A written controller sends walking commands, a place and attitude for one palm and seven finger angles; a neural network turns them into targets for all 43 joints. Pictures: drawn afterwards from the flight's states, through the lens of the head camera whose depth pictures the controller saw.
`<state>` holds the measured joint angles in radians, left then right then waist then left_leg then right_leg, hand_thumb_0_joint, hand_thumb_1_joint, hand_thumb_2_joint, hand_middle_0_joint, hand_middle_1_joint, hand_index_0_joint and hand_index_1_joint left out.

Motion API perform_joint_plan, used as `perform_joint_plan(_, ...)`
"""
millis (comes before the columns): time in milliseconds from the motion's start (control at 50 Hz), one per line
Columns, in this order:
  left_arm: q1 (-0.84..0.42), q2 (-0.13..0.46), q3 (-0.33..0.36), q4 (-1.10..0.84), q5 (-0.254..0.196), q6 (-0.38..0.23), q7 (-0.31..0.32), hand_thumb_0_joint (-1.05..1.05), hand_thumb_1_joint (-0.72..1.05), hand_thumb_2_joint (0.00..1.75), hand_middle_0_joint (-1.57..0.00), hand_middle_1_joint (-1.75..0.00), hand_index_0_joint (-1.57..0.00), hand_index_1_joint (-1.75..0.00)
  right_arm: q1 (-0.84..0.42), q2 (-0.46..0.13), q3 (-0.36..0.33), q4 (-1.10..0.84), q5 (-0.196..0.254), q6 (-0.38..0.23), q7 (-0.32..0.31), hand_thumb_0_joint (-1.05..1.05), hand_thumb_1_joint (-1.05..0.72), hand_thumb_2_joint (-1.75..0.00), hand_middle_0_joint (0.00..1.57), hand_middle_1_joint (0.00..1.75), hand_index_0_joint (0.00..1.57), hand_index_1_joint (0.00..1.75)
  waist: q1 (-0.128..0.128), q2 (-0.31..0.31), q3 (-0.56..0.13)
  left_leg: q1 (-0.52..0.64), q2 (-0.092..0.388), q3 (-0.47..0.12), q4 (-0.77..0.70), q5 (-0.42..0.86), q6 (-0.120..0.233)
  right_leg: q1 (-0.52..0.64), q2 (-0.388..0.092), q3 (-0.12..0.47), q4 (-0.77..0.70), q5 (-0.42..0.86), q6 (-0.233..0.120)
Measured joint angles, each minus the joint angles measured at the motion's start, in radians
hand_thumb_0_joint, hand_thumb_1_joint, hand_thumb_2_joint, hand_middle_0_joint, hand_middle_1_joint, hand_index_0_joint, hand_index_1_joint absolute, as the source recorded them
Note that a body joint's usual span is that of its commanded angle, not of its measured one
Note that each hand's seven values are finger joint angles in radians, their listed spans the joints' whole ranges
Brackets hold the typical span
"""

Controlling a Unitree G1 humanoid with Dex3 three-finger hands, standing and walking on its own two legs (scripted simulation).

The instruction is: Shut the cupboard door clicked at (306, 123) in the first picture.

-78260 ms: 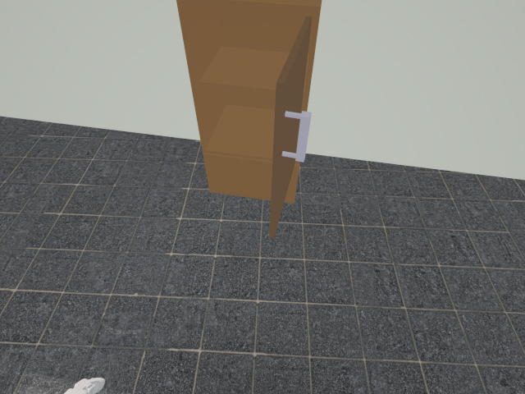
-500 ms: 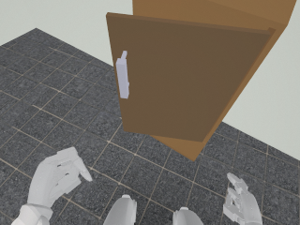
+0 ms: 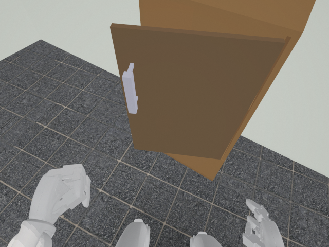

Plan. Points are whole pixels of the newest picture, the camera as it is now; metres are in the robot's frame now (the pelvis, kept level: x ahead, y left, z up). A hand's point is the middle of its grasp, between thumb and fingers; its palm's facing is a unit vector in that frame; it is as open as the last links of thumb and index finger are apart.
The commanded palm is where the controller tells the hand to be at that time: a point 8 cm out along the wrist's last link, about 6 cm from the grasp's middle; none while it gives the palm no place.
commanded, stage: raise the hand and make a fist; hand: left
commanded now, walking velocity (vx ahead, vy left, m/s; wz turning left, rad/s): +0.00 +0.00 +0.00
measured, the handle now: (132, 89) +0.53 +0.13 +0.05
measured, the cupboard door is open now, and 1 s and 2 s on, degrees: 25 25 25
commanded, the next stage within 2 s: bring the fist close to the handle in 0.30 s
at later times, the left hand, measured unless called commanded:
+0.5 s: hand (92, 193) +0.22 +0.17 +0.06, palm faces -0.07 -1.00 -0.05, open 3.1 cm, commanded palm +0.22 +0.22 +0.06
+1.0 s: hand (119, 147) +0.33 +0.13 +0.06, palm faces -0.10 -0.99 -0.03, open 3.1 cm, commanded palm +0.32 +0.19 +0.06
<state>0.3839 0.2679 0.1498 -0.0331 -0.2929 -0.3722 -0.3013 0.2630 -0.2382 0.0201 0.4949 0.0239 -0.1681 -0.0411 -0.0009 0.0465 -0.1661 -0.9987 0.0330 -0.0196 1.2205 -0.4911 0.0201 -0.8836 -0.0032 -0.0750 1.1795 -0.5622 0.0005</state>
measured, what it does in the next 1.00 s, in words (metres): stands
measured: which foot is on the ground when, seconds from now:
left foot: down 0.00-1.00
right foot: down 0.00-1.00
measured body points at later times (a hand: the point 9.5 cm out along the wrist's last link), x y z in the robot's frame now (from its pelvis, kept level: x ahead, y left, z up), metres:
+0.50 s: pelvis +0.00 -0.01 +0.00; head +0.05 -0.01 +0.44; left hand +0.22 +0.22 +0.06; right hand +0.18 -0.25 -0.08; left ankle +0.05 +0.10 -0.64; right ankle +0.01 -0.13 -0.64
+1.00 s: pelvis +0.00 -0.01 +0.01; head +0.07 +0.00 +0.45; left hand +0.33 +0.19 +0.06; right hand +0.15 -0.25 -0.09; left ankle +0.05 +0.10 -0.64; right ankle +0.01 -0.13 -0.64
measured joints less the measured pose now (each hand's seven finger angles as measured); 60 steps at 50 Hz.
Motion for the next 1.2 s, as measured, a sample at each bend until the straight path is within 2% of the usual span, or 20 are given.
perform_joint_plan(240, 0.004, -0.011, -0.009, 0.024, -0.008, -0.032, 0.002, 0.02, 0.9, 0.9, -1.3, -1.5, -1.3, -1.5, 0.0, -0.008, -0.016, 0.009, 0.005, 0.001, -0.005, 0.01, -0.9, -0.9, 0.2, 0.3, 0.21, 0.3, -0.003, -0.002, -0.007, -0.001, 0.005, 0.002, 0.001, 0.001, -0.012, -0.012, 0.004, 0.003, 0.018, -0.007, -0.012)
perform_joint_plan(500, -0.023, -0.012, -0.017, 0.042, -0.003, -0.035, 0.0, 0.02, 0.9, 0.9, -1.3, -1.5, -1.3, -1.5, -0.021, -0.003, -0.005, 0.004, 0.004, 0.0, -0.008, 0.01, -0.9, -0.9, 0.2, 0.3, 0.21, 0.3, 0.004, 0.002, -0.01, -0.009, 0.006, -0.004, 0.01, -0.003, -0.017, -0.018, 0.006, -0.002, 0.028, -0.014, -0.017)
perform_joint_plan(620, -0.129, -0.018, -0.038, 0.085, 0.012, -0.021, 0.017, 0.02, 0.9, 0.9, -1.3, -1.5, -1.3, -1.5, -0.025, -0.01, 0.004, 0.016, 0.003, -0.005, -0.006, 0.01, -0.9, -0.9, 0.2, 0.3, 0.21, 0.3, 0.002, 0.004, -0.006, -0.027, 0.003, -0.008, 0.022, -0.005, -0.015, -0.033, 0.004, -0.005, 0.038, -0.016, -0.015)
perform_joint_plan(800, -0.303, -0.029, -0.057, 0.189, 0.057, 0.038, 0.082, 0.02, 0.9, 0.9, -1.3, -1.5, -1.3, -1.5, -0.015, -0.004, 0.008, 0.036, 0.001, 0.024, 0.005, 0.01, -0.9, -0.9, 0.2, 0.3, 0.21, 0.3, -0.024, -0.003, 0.001, -0.012, 0.002, 0.008, -0.011, 0.007, -0.01, -0.026, 0.002, 0.01, 0.009, -0.001, -0.009)
perform_joint_plan(960, -0.413, -0.049, -0.075, 0.301, 0.09, 0.021, 0.131, 0.02, 0.9, 0.9, -1.3, -1.5, -1.3, -1.5, 0.005, -0.008, 0.002, 0.053, -0.005, 0.057, 0.02, 0.01, -0.9, -0.9, 0.2, 0.3, 0.21, 0.3, -0.037, -0.008, 0.003, 0.014, -0.001, 0.024, -0.049, 0.016, -0.005, -0.008, -0.001, 0.025, -0.022, 0.01, -0.003)
perform_joint_plan(1200, -0.652, -0.067, -0.079, 0.528, 0.132, -0.015, 0.19, 0.02, 0.9, 0.9, -1.3, -1.5, -1.3, -1.5, -0.003, -0.011, -0.01, 0.095, -0.012, 0.095, 0.034, 0.01, -0.9, -0.9, 0.2, 0.3, 0.21, 0.3, -0.049, -0.011, 0.015, 0.001, -0.002, 0.031, -0.057, 0.023, -0.006, -0.028, -0.003, 0.032, -0.021, 0.014, -0.004)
